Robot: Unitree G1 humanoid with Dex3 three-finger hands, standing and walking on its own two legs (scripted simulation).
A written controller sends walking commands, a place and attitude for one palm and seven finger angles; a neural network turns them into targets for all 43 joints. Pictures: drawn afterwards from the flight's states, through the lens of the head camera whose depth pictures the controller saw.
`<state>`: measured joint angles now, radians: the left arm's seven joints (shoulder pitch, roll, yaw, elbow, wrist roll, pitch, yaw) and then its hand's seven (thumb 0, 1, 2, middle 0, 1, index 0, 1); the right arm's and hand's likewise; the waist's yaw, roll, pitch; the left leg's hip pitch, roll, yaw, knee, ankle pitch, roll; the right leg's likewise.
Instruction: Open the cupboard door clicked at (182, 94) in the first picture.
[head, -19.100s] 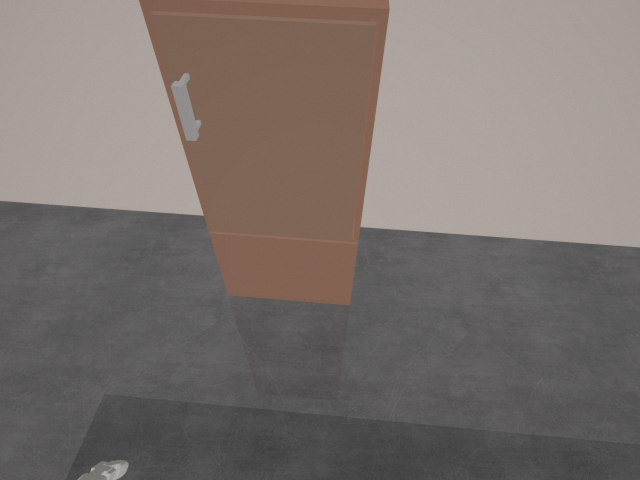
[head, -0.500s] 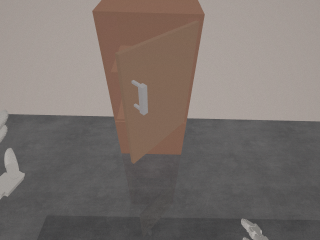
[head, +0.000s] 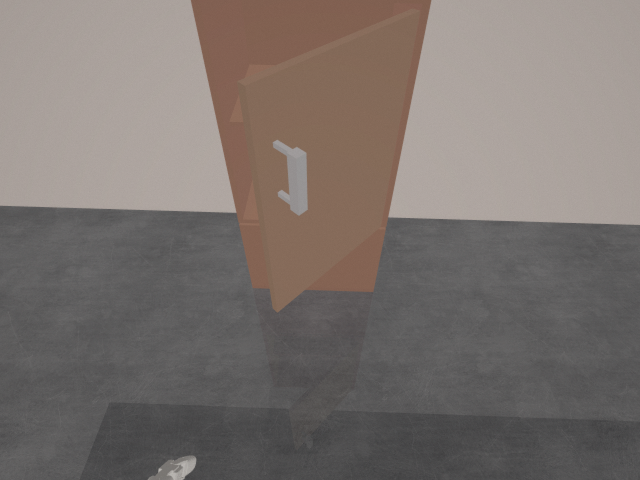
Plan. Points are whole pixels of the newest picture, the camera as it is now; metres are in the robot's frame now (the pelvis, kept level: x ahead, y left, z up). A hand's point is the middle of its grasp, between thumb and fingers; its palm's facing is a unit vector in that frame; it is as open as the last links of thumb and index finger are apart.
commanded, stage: let the arm hang, fingers relaxed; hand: left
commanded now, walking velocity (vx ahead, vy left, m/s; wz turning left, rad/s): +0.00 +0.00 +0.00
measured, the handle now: (289, 177) +0.57 +0.08 +0.05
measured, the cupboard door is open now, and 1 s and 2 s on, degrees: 48 48 48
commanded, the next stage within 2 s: look to check the result in 0.86 s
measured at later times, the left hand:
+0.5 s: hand out of the picture -0.02 +0.19 -0.15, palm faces +0.03 -0.98 -0.21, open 7.3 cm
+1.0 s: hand out of the picture -0.02 +0.17 -0.16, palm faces +0.04 -0.99 -0.16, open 7.3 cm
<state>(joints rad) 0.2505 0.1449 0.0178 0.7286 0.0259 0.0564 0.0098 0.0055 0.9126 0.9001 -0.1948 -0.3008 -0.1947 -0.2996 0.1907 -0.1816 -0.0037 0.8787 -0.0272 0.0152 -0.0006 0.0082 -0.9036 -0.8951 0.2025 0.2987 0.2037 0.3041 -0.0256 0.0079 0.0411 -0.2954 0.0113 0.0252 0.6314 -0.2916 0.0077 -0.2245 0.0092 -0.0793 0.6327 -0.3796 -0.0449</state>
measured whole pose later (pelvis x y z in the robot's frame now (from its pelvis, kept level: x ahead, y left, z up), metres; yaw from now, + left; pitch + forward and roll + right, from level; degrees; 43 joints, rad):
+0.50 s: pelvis +0.00 +0.01 +0.02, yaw -1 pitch -2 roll +0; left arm 0.30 0.14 0.01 1.17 0.00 0.01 0.03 0.00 0.92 0.90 -0.20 -0.30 -0.20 -0.30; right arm 0.29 -0.13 0.01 1.14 -0.02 0.01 -0.03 0.00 -0.91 -0.90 0.20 0.30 0.20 0.30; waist 0.00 0.03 0.05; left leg -0.18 -0.01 0.05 0.41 -0.20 0.02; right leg -0.12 0.00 -0.05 0.41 -0.26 -0.02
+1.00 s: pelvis +0.00 +0.01 +0.02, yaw -1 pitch -2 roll +0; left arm 0.31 0.10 0.01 1.16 0.00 0.00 0.03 0.00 0.91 0.90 -0.20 -0.30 -0.20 -0.30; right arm 0.32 -0.11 0.00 1.15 -0.02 0.01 -0.04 0.00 -0.91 -0.90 0.20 0.30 0.20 0.30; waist -0.01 0.01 0.04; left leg -0.19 0.00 0.05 0.42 -0.20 0.02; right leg -0.13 0.00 -0.05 0.42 -0.27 -0.02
